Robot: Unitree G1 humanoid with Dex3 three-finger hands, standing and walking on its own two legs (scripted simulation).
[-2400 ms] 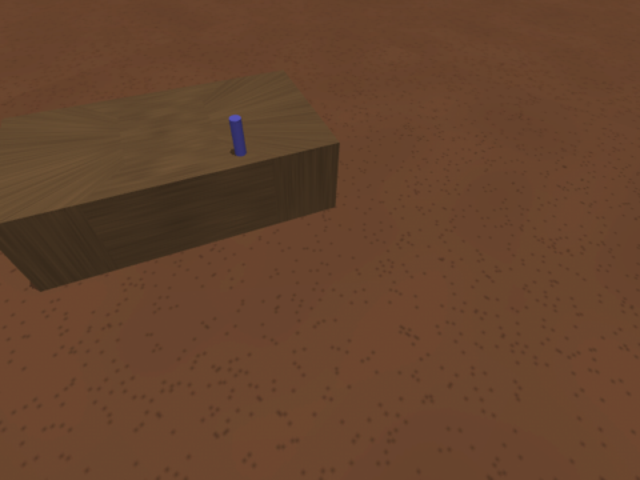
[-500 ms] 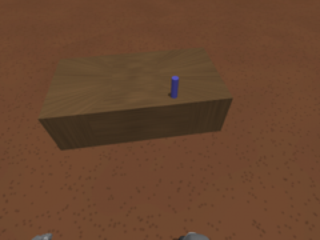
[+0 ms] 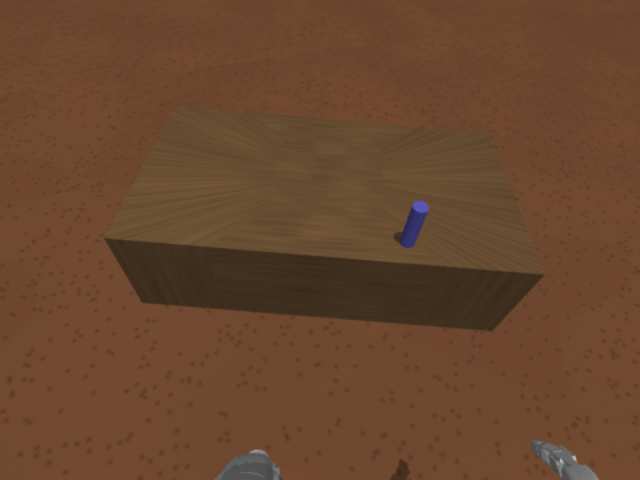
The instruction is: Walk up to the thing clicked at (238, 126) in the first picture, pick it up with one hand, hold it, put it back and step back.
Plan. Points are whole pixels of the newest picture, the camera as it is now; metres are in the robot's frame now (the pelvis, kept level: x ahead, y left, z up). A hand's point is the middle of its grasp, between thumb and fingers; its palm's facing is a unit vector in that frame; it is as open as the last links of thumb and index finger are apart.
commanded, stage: walk up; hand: right
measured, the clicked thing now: (413, 225) +0.79 -0.23 -0.31
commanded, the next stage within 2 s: none
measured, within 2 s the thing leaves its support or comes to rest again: neither
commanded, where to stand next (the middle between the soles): +0.40 -0.03 m, yaw -1 degrees
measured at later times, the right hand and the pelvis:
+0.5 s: hand (552, 454) +0.20 -0.34 -0.14, palm faces -0.03 +0.94 -0.34, open 7.4 cm; pelvis +0.17 -0.06 +0.01, yaw -1 degrees
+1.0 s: hand (502, 315) +0.41 -0.30 -0.11, palm faces -0.04 +0.91 -0.40, open 7.4 cm; pelvis +0.31 -0.03 +0.01, yaw -1 degrees
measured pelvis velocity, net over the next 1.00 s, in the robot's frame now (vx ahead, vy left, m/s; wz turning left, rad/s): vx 0.31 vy -0.03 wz -0.01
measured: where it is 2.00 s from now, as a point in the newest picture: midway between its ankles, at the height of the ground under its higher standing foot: (329, 424)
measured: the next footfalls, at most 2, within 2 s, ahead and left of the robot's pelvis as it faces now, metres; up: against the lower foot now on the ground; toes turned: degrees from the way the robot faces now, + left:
right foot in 0.40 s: +0.27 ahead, -0.18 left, +0.00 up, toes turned -6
left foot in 0.82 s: +0.39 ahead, +0.08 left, +0.00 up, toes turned +1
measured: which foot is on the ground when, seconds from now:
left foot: down 0.00-0.42, up 0.44-0.80, down 0.82-1.00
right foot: up 0.00-0.38, down 0.40-0.84, up 0.86-1.00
